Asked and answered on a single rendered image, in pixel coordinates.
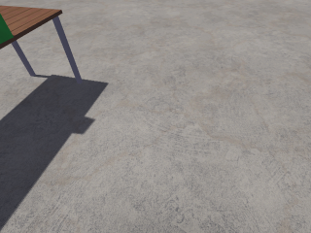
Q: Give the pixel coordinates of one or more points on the carton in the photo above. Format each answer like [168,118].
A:
[5,32]

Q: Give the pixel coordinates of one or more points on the table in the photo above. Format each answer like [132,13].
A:
[22,20]

